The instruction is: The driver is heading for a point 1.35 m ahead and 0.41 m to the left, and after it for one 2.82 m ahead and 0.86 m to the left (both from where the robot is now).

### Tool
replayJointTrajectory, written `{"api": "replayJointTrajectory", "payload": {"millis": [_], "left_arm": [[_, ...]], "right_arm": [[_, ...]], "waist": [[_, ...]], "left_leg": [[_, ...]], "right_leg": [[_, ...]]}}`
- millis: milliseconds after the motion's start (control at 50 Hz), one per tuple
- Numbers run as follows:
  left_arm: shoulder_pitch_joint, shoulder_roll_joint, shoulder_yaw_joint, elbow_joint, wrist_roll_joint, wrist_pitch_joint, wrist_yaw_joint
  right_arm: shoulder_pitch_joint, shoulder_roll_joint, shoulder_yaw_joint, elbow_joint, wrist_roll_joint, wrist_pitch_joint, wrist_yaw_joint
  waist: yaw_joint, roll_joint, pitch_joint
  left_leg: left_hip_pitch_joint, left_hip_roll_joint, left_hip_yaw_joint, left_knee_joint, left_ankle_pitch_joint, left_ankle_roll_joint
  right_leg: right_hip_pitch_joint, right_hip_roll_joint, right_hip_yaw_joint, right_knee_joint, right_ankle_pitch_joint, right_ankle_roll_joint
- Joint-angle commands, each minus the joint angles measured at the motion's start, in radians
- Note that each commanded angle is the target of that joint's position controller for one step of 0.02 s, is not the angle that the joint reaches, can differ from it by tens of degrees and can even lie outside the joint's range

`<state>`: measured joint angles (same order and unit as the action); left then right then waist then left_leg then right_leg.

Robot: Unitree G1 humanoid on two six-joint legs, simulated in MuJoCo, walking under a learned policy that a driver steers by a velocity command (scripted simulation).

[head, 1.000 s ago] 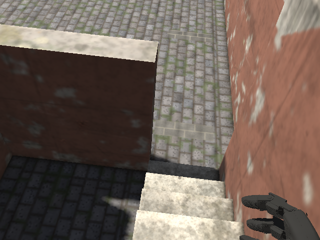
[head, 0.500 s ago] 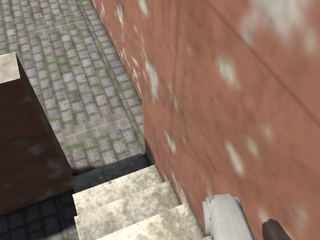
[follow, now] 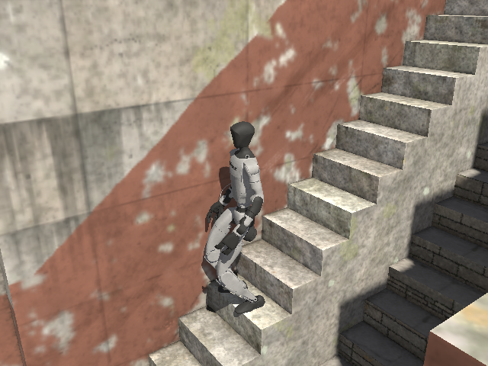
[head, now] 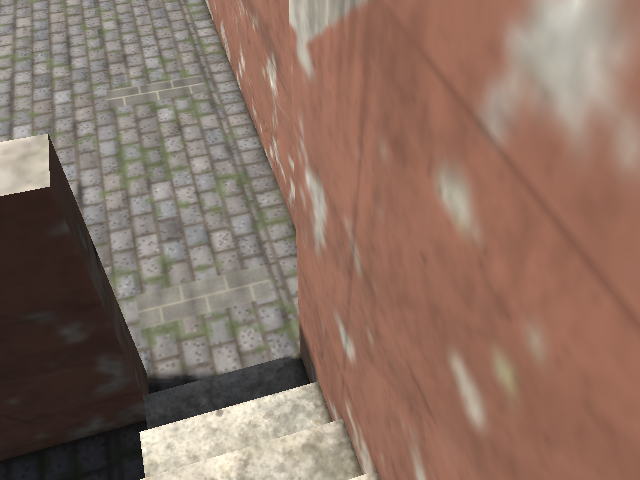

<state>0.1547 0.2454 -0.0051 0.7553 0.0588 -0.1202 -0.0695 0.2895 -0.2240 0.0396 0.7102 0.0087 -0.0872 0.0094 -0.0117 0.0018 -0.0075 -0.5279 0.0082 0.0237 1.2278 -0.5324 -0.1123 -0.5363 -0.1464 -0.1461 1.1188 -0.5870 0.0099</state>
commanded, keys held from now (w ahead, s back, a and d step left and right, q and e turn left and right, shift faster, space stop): q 0.76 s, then no key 0.08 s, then w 0.16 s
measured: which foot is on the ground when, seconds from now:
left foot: down 0.00-0.38, up 0.40-0.60, down 0.62-1.00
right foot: down 0.00-0.08, up 0.10-0.34, down 0.36-0.64, up 0.66-1.00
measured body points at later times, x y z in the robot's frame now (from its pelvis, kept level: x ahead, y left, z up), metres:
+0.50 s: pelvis -0.05 +0.04 +0.05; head -0.04 +0.05 +0.50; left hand +0.03 +0.33 -0.03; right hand +0.20 -0.17 -0.02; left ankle -0.08 +0.11 -0.60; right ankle -0.03 -0.08 -0.66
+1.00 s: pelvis -0.06 +0.10 +0.06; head -0.07 +0.13 +0.51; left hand -0.17 +0.34 -0.08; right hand +0.14 -0.12 -0.04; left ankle -0.09 +0.14 -0.66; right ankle +0.03 -0.08 -0.49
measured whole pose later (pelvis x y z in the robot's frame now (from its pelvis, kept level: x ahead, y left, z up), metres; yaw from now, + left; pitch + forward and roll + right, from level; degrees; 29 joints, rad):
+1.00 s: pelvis -0.06 +0.10 +0.06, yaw +31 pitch +1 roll -3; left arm 0.41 0.31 0.00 0.81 0.03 -0.05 -0.09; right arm 0.34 -0.34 0.03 0.86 -0.07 -0.11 0.04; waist 0.00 0.00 -0.03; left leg -0.35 -0.11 -0.08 0.70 -0.36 0.12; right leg -0.75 -0.04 0.12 1.58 -0.27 0.13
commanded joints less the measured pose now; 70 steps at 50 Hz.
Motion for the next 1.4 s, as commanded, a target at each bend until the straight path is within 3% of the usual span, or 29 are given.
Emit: {"api": "replayJointTrajectory", "payload": {"millis": [20,60,100,160,260,340,380,400,420,440,480,560,580,600,620,660,680,720,760,780,800,860,920,1000,1200,1220,1360,1380,1400], "left_arm": [[0.069,0.231,0.1,-0.074,-0.016,0.013,0.027],[-0.061,0.17,0.092,-0.161,-0.023,0.017,0.028],[-0.083,0.073,0.062,-0.232,-0.048,0.027,0.013],[-0.139,0.096,0.059,-0.263,-0.02,0.035,0.041],[-0.12,0.011,0.025,-0.262,0.002,0.032,0.054],[-0.065,0.038,0.046,-0.257,-0.003,0.046,0.026],[0.038,0.103,0.075,-0.225,0.02,0.052,0.028],[0.082,0.171,0.105,-0.201,0.039,0.045,0.036],[0.101,0.187,0.119,-0.205,0.063,0.039,0.041],[0.056,0.154,0.104,-0.196,0.034,0.034,0.027],[0.013,0.082,0.081,-0.173,-0.025,0.007,0.014],[-0.088,0.211,0.138,-0.19,-0.002,0.004,0.045],[-0.131,0.189,0.127,-0.188,0.043,0.003,0.044],[-0.093,0.218,0.139,-0.184,0.005,0.008,0.027],[-0.037,0.245,0.15,-0.168,0.017,0.022,0.018],[0.073,0.089,0.105,-0.222,0.024,0.051,-0.011],[0.004,0.091,0.093,-0.26,-0.02,0.051,-0.005],[0.048,0.119,0.1,-0.18,-0.049,0.067,0.029],[0.199,0.176,0.096,-0.055,-0.061,0.045,0.016],[0.224,0.17,0.08,-0.038,-0.063,0.047,0.001],[0.274,0.152,0.065,-0.004,-0.056,0.058,-0.031],[0.284,0.133,0.041,-0.019,-0.053,0.068,-0.078],[0.202,0.166,0.036,-0.05,-0.042,0.066,-0.04],[0.189,0.136,0.007,-0.007,-0.01,0.036,0.004],[0.172,0.102,-0.013,0.04,0.02,0.01,-0.021],[0.162,0.079,-0.02,0.025,0.043,0.017,-0.019],[0.095,0.046,-0.027,0.004,0.062,0.016,-0.016],[0.11,0.168,0.059,0.063,-0.106,0.08,0.1],[0.135,0.157,0.046,0.045,-0.131,0.101,0.128]], "right_arm": [[-0.099,-0.103,-0.035,-0.096,0.005,-0.026,-0.056],[-0.032,-0.074,-0.031,-0.074,-0.009,-0.037,-0.062],[-0.067,-0.247,-0.07,-0.105,-0.003,-0.044,-0.057],[-0.069,-0.335,-0.111,-0.141,0.023,-0.03,-0.028],[-0.166,-0.253,-0.099,-0.208,-0.013,0.015,-0.019],[-0.182,-0.293,-0.101,-0.21,0.007,0.038,-0.01],[-0.175,-0.28,-0.09,-0.224,0.004,0.039,0.002],[-0.059,-0.181,-0.064,-0.21,-0.021,0.04,0.009],[-0.045,-0.186,-0.062,-0.187,-0.073,0.034,0.017],[-0.129,-0.206,-0.068,-0.187,-0.083,0.028,0.011],[-0.215,-0.196,-0.062,-0.205,-0.067,0.013,-0.003],[-0.128,-0.133,-0.029,-0.123,-0.063,0.019,0.021],[0.001,-0.104,-0.038,-0.084,-0.087,0.005,0.012],[-0.046,-0.158,-0.053,-0.105,-0.045,-0.007,0.01],[-0.047,-0.189,-0.061,-0.097,-0.05,-0.025,0.008],[0.015,-0.426,-0.149,-0.09,-0.056,-0.057,-0.054],[0.134,-0.466,-0.171,-0.061,-0.045,-0.067,-0.053],[0.182,-0.367,-0.137,-0.008,0.0,-0.054,0.0],[0.041,-0.269,-0.082,-0.046,0.022,-0.019,0.069],[-0.039,-0.223,-0.06,-0.034,0.005,-0.006,0.07],[-0.076,-0.216,-0.049,-0.026,-0.045,-0.003,0.045],[-0.037,-0.277,-0.046,0.049,-0.081,-0.03,0.001],[0.062,-0.318,-0.05,0.104,-0.07,-0.042,0.011],[0.173,-0.271,-0.044,0.152,-0.078,-0.027,0.034],[0.164,-0.253,-0.03,0.166,-0.091,-0.038,0.026],[0.226,-0.262,-0.037,0.205,-0.107,-0.036,0.029],[0.14,-0.247,-0.027,0.175,-0.084,-0.053,0.0],[0.187,-0.186,-0.073,0.212,-0.011,0.022,0.005],[0.153,-0.196,-0.079,0.196,-0.037,0.061,0.005]], "waist": [[0.084,-0.091,-0.099],[0.037,-0.025,-0.115],[0.046,0.164,-0.064],[-0.027,0.198,-0.106],[-0.043,0.068,-0.137],[0.006,0.042,-0.109],[0.048,0.027,-0.102],[0.016,-0.195,-0.128],[0.072,-0.197,-0.124],[0.064,-0.03,-0.049],[0.027,-0.023,-0.024],[-0.004,-0.092,-0.02],[-0.06,-0.098,-0.088],[-0.051,-0.088,-0.051],[-0.027,-0.107,-0.06],[-0.015,0.175,-0.194],[-0.111,0.17,-0.188],[-0.095,0.078,-0.06],[0.013,0.046,-0.006],[0.069,0.064,-0.028],[0.095,0.053,-0.036],[0.08,0.07,-0.004],[-0.002,0.12,0.031],[-0.055,0.114,0.017],[-0.019,0.083,-0.003],[-0.033,0.11,-0.001],[-0.04,0.091,0.002],[-0.042,0.143,-0.119],[-0.029,0.231,-0.116]], "left_leg": [[-0.013,-0.006,0.0,-0.187,0.23,0.003],[0.064,-0.03,0.02,-0.349,0.668,0.093],[0.01,0.116,-0.317,-0.658,1.063,0.244],[0.248,0.149,-0.405,-0.645,1.037,0.256],[0.373,0.126,-0.462,-0.621,0.77,0.29],[0.194,0.085,-0.506,-0.678,0.316,0.301],[-0.054,0.027,-0.479,-0.587,0.104,0.264],[-0.174,-0.108,-0.231,-0.291,-0.012,0.108],[-0.22,-0.108,-0.152,0.022,-0.091,0.027],[-0.303,-0.045,-0.149,0.122,-0.077,0.032],[-0.346,0.013,-0.064,0.009,-0.14,0.017],[0.041,-0.008,0.008,-0.246,0.078,0.008],[0.265,-0.007,-0.016,-0.072,0.301,-0.006],[0.143,-0.03,0.051,-0.443,0.194,0.016],[0.223,-0.052,0.082,-0.515,0.404,0.05],[0.488,0.082,-0.321,-0.656,1.25,0.187],[0.666,0.244,-0.643,-0.732,1.122,0.293],[0.708,0.329,-0.86,-0.721,0.729,0.31],[0.468,0.29,-0.729,-0.706,0.651,0.197],[0.296,0.204,-0.55,-0.696,0.681,0.158],[0.128,0.13,-0.435,-0.721,0.647,0.134],[-0.039,0.075,-0.321,-0.794,0.488,0.166],[0.206,0.154,-0.441,-0.784,0.367,0.279],[0.472,0.212,-0.545,-0.738,0.457,0.418],[0.265,0.203,-0.491,-0.613,0.718,0.458],[0.266,0.223,-0.486,-0.637,0.66,0.468],[0.118,0.199,-0.482,-0.474,0.64,0.455],[0.348,0.127,-0.457,-0.49,0.824,0.343],[0.306,0.121,-0.444,-0.476,0.792,0.318]], "right_leg": [[0.178,-0.294,0.326,-0.397,0.665,-0.209],[0.128,-0.174,0.129,-0.334,0.37,-0.096],[0.106,0.056,-0.132,-0.074,0.185,0.06],[-0.056,0.103,0.005,-0.067,0.084,0.067],[-0.057,0.12,0.146,-0.273,0.129,0.06],[0.136,0.132,0.127,-0.479,0.277,0.001],[0.345,0.036,0.19,-0.52,0.295,-0.119],[0.451,-0.166,0.429,-0.648,0.391,-0.329],[0.422,-0.327,0.605,-0.745,0.314,-0.428],[0.365,-0.31,0.567,-0.76,0.202,-0.377],[0.324,-0.192,0.382,-0.758,0.287,-0.295],[0.09,-0.12,0.211,-0.683,0.282,-0.189],[-0.071,-0.141,0.16,-0.552,0.332,-0.145],[0.104,-0.121,0.132,-0.581,0.361,-0.157],[0.112,-0.127,0.129,-0.513,0.379,-0.146],[-0.004,0.063,-0.018,-0.174,-0.007,0.02],[-0.261,0.123,0.121,-0.02,-0.169,0.066],[-0.586,0.087,0.404,0.145,0.026,0.108],[-0.531,-0.01,0.429,0.183,0.241,0.13],[-0.37,-0.006,0.336,0.205,0.325,0.133],[-0.184,0.018,0.284,0.303,0.412,0.124],[-0.037,0.068,0.206,0.414,0.426,0.129],[-0.292,0.078,0.269,0.496,0.308,0.133],[-0.558,0.084,0.351,0.488,0.313,0.117],[-0.372,0.09,0.268,0.398,0.331,0.105],[-0.354,0.088,0.267,0.36,0.314,0.087],[-0.174,0.152,0.208,0.3,0.234,0.071],[-0.184,0.136,0.133,0.095,0.387,0.021],[-0.092,0.13,0.157,0.012,0.309,0.007]]}}
Keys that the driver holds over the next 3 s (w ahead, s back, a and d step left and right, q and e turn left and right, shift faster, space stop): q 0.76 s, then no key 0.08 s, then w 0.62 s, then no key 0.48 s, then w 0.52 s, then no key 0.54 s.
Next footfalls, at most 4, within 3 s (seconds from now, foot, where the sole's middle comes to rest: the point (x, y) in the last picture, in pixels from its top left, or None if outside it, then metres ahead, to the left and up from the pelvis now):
0.36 right None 0.01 -0.08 -0.70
0.62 left None -0.05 0.16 -0.70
1.44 right None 0.08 -0.09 -0.70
1.72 left None -0.02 0.12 -0.70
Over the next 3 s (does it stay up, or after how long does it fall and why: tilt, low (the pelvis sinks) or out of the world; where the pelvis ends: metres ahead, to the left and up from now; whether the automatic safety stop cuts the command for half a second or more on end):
stays up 0.17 0.05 -0.12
